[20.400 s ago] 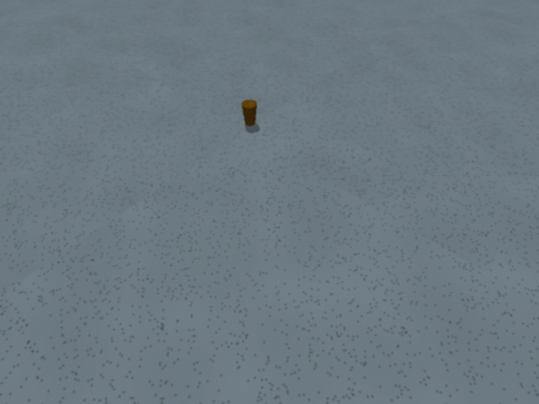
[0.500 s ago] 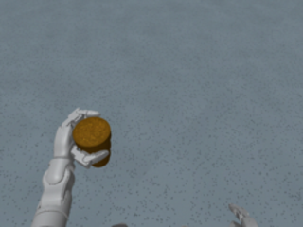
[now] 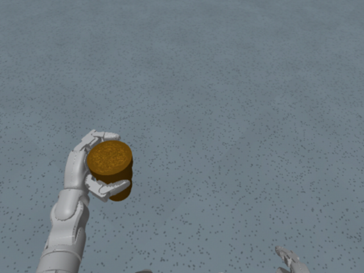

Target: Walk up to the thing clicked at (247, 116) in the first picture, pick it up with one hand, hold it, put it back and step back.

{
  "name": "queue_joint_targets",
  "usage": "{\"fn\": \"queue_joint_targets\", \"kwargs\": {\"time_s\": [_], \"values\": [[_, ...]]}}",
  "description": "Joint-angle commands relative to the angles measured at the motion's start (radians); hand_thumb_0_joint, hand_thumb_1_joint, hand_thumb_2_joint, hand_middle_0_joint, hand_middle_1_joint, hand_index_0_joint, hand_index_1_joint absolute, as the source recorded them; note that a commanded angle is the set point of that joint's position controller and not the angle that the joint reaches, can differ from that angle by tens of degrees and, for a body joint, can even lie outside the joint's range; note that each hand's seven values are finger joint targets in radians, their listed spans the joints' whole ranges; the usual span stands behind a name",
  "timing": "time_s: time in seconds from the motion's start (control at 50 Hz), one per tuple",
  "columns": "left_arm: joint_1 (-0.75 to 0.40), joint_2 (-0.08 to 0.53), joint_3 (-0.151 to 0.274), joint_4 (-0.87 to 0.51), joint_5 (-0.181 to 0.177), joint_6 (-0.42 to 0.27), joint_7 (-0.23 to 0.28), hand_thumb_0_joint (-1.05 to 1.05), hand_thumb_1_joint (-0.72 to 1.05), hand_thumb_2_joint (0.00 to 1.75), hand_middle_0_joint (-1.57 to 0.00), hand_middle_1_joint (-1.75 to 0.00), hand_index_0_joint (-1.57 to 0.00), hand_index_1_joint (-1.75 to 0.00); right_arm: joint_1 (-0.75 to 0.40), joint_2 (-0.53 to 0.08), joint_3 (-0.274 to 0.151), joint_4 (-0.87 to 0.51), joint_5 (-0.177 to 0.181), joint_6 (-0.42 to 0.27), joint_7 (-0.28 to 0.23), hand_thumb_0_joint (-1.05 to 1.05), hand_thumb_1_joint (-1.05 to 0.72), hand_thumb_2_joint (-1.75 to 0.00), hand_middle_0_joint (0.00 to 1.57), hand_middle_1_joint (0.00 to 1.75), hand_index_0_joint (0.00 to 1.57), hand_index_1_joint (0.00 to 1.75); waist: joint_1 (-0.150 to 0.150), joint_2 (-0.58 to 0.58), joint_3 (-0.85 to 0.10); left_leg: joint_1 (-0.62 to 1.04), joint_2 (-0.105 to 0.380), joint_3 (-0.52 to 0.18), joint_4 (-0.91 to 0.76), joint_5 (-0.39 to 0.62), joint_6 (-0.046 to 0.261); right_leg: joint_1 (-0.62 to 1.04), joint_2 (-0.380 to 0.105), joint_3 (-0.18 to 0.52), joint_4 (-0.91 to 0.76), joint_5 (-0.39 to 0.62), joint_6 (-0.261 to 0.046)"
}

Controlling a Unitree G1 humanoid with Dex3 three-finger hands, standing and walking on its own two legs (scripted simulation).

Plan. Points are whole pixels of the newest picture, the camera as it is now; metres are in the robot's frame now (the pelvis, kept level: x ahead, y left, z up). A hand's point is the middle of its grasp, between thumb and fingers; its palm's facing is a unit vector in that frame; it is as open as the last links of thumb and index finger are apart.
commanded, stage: crouch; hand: left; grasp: from the side
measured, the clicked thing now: (114, 175) +0.32 +0.16 +0.02
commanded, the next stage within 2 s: lower in 2.00 s
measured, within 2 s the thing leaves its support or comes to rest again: neither
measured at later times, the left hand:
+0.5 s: hand (119, 185) +0.33 +0.17 -0.06, palm faces +0.06 -1.00 +0.02, open 11.5 cm
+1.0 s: hand (130, 211) +0.36 +0.19 -0.31, palm faces +0.10 -0.99 -0.02, open 11.5 cm
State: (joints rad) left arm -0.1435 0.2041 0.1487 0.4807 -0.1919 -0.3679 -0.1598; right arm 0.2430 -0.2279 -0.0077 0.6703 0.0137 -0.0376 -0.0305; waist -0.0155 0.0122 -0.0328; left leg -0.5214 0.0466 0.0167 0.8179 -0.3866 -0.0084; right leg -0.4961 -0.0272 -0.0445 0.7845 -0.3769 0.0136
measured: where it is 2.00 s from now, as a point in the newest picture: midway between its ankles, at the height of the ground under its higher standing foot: outside the picture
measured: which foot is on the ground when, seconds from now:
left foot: down 0.00-1.00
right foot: down 0.00-1.00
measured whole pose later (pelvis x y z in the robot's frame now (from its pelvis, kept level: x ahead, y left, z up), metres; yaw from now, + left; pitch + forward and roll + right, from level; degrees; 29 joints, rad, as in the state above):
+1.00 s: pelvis -0.07 +0.00 -0.28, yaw -2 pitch +33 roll -3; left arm -0.59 0.31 0.38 1.06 -0.13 -0.80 -0.20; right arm 0.10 -0.25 0.01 0.72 -0.09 -0.05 0.08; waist -0.08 -0.01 -0.18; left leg -1.90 0.05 -0.05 1.99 -0.68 -0.01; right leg -1.87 -0.04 -0.04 1.97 -0.68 0.00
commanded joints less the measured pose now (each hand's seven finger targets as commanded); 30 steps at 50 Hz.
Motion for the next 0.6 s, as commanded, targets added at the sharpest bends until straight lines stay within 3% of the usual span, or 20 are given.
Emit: {"fn": "queue_joint_targets", "kwargs": {"time_s": [0.0, 0.02, 0.04, 0.12, 0.14, 0.18, 0.24, 0.28, 0.3, 0.34, 0.38, 0.44, 0.48, 0.52, 0.54, 0.56, 0.58], "values": [[-0.284, 0.123, 0.030, -0.272, -0.018, -0.081, -0.005, 0.00, 0.01, 1.16, -1.21, -1.38, -1.23, -1.38, -0.036, -0.132, -0.046, -0.134, 0.002, -0.041, -0.013, 0.00, -0.92, -0.91, 0.20, 0.30, 0.20, 0.30, -0.003, 0.005, -0.255, 0.135, -0.030, -0.011, -0.123, 0.207, 0.009, 0.102, 0.033, 0.002, -0.108, 0.231, -0.027], [-0.252, 0.103, 0.021, -0.235, -0.022, -0.074, -0.007, 0.00, 0.09, 1.22, -1.25, -1.41, -1.27, -1.41, -0.030, -0.136, -0.048, -0.128, 0.002, -0.042, -0.011, 0.00, -0.91, -0.91, 0.20, 0.30, 0.20, 0.30, -0.012, -0.003, -0.238, 0.127, -0.028, -0.014, -0.127, 0.185, 0.009, 0.092, 0.035, -0.001, -0.108, 0.210, -0.027], [-0.242, 0.099, 0.024, -0.225, -0.026, -0.070, -0.004, 0.00, 0.11, 1.15, -1.20, -1.33, -1.22, -1.33, -0.034, -0.135, -0.047, -0.127, 0.004, -0.043, -0.009, 0.00, -0.87, -0.90, 0.20, 0.30, 0.20, 0.30, -0.007, 0.004, -0.229, 0.116, -0.029, -0.014, -0.129, 0.178, 0.008, 0.092, 0.034, -0.001, -0.110, 0.206, -0.028], [-0.234, 0.102, 0.039, -0.171, -0.012, -0.073, 0.012, 0.00, 0.11, 1.13, -1.22, -1.32, -1.24, -1.31, -0.040, -0.134, -0.049, -0.125, -0.001, -0.039, -0.006, 0.00, -0.88, -0.90, 0.20, 0.30, 0.20, 0.30, -0.009, -0.021, -0.198, 0.078, -0.028, -0.013, -0.110, 0.171, 0.013, 0.064, 0.031, 0.000, -0.101, 0.202, -0.025], [-0.279, 0.122, 0.056, -0.210, -0.006, -0.085, 0.020, 0.00, 0.10, 1.14, -1.21, -1.31, -1.23, -1.30, -0.034, -0.137, -0.054, -0.123, -0.004, -0.041, -0.002, 0.00, -0.88, -0.90, 0.20, 0.30, 0.20, 0.30, -0.009, -0.015, -0.208, 0.066, -0.026, -0.016, -0.108, 0.160, 0.013, 0.049, 0.033, -0.003, -0.089, 0.190, -0.028], [-0.258, 0.086, 0.041, -0.142, -0.001, -0.097, 0.028, 0.00, 0.13, 1.15, -1.22, -1.33, -1.24, -1.32, -0.033, -0.137, -0.056, -0.121, -0.007, -0.040, 0.003, 0.00, -0.88, -0.90, 0.20, 0.30, 0.20, 0.30, -0.020, -0.027, -0.190, 0.043, -0.027, -0.014, -0.086, 0.149, 0.015, 0.015, 0.031, -0.001, -0.072, 0.182, -0.028], [-0.306, 0.078, 0.049, -0.104, -0.001, -0.138, 0.031, 0.00, 0.08, 1.14, -1.20, -1.32, -1.22, -1.31, -0.029, -0.137, -0.063, -0.110, -0.015, -0.047, 0.011, 0.00, -0.88, -0.90, 0.20, 0.30, 0.20, 0.30, -0.028, -0.045, -0.214, -0.015, -0.027, -0.016, -0.030, 0.135, 0.017, -0.035, 0.028, 0.005, -0.025, 0.175, -0.026], [-0.287, 0.093, 0.080, -0.028, 0.007, -0.168, 0.033, 0.00, 0.08, 1.15, -1.20, -1.33, -1.22, -1.32, -0.026, -0.141, -0.065, -0.105, -0.018, -0.046, 0.020, 0.00, -0.88, -0.90, 0.20, 0.30, 0.20, 0.30, -0.026, -0.039, -0.200, -0.072, -0.028, -0.021, 0.005, 0.090, 0.017, -0.099, 0.029, 0.005, 0.019, 0.129, -0.029], [-0.318, 0.082, 0.064, -0.019, 0.014, -0.190, 0.030, 0.00, 0.07, 1.17, -1.21, -1.34, -1.23, -1.34, -0.021, -0.142, -0.070, -0.104, -0.024, -0.051, 0.024, 0.00, -0.88, -0.90, 0.20, 0.30, 0.20, 0.30, -0.032, -0.021, -0.223, -0.092, -0.029, -0.020, 0.036, 0.084, 0.015, -0.143, 0.029, 0.009, 0.050, 0.124, -0.032], [-0.347, 0.088, 0.077, 0.023, 0.014, -0.240, 0.019, 0.00, 0.10, 1.17, -1.22, -1.35, -1.24, -1.34, -0.016, -0.145, -0.073, -0.102, -0.032, -0.053, 0.030, 0.00, -0.88, -0.90, 0.20, 0.30, 0.20, 0.30, -0.042, -0.030, -0.269, -0.147, -0.030, -0.027, 0.106, 0.082, 0.016, -0.205, 0.028, 0.011, 0.116, 0.119, -0.032], [-0.384, 0.133, 0.110, 0.064, 0.018, -0.287, 0.005, 0.00, 0.09, 1.19, -1.25, -1.38, -1.27, -1.37, -0.009, -0.153, -0.074, -0.101, -0.038, -0.058, 0.036, 0.00, -0.89, -0.90, 0.20, 0.30, 0.20, 0.30, -0.040, 0.005, -0.325, -0.213, -0.034, -0.033, 0.186, 0.071, 0.016, -0.295, 0.029, 0.014, 0.195, 0.100, -0.035], [-0.406, 0.105, 0.099, 0.150, 0.006, -0.351, -0.021, 0.00, 0.08, 1.20, -1.26, -1.38, -1.27, -1.38, -0.013, -0.163, -0.070, -0.104, -0.046, -0.063, 0.047, 0.00, -0.90, -0.91, 0.20, 0.30, 0.20, 0.30, -0.051, 0.005, -0.411, -0.340, -0.036, -0.048, 0.313, 0.036, 0.018, -0.441, 0.031, 0.012, 0.320, 0.054, -0.038], [-0.464, 0.169, 0.138, 0.150, 0.006, -0.393, -0.032, 0.00, 0.05, 1.18, -1.26, -1.37, -1.28, -1.37, -0.018, -0.170, -0.066, -0.110, -0.048, -0.063, 0.049, 0.00, -0.90, -0.91, 0.20, 0.30, 0.20, 0.30, -0.043, 0.032, -0.475, -0.423, -0.040, -0.046, 0.398, 0.018, 0.020, -0.499, 0.026, 0.033, 0.385, 0.032, -0.037], [-0.494, 0.165, 0.130, 0.182, 0.013, -0.417, -0.042, 0.00, 0.08, 1.20, -1.26, -1.38, -1.27, -1.38, -0.010, -0.177, -0.066, -0.110, -0.053, -0.060, 0.052, 0.00, -0.90, -0.91, 0.20, 0.30, 0.20, 0.30, -0.054, 0.023, -0.544, -0.499, -0.039, -0.055, 0.464, 0.015, 0.021, -0.547, 0.023, 0.042, 0.448, 0.024, -0.037], [-0.492, 0.185, 0.143, 0.195, 0.018, -0.426, -0.043, 0.00, 0.07, 1.19, -1.25, -1.37, -1.26, -1.37, -0.020, -0.179, -0.063, -0.109, -0.055, -0.058, 0.055, 0.00, -0.89, -0.91, 0.20, 0.30, 0.20, 0.30, -0.036, 0.046, -0.541, -0.534, -0.041, -0.052, 0.485, -0.009, 0.018, -0.584, 0.022, 0.048, 0.476, -0.005, -0.039], [-0.519, 0.185, 0.145, 0.213, 0.019, -0.431, -0.044, 0.00, 0.05, 1.19, -1.26, -1.36, -1.26, -1.37, -0.016, -0.187, -0.064, -0.101, -0.058, -0.055, 0.056, 0.00, -0.90, -0.91, 0.20, 0.30, 0.20, 0.30, -0.047, 0.061, -0.561, -0.537, -0.037, -0.065, 0.502, -0.023, 0.015, -0.654, 0.028, 0.031, 0.518, -0.030, -0.045], [-0.530, 0.202, 0.167, 0.200, 0.018, -0.439, -0.037, 0.00, 0.05, 1.20, -1.25, -1.37, -1.26, -1.38, -0.019, -0.188, -0.065, -0.107, -0.060, -0.052, 0.059, 0.00, -0.89, -0.91, 0.20, 0.30, 0.20, 0.30, -0.032, 0.069, -0.594, -0.569, -0.039, -0.062, 0.526, -0.025, 0.013, -0.664, 0.026, 0.035, 0.537, -0.036, -0.046]]}}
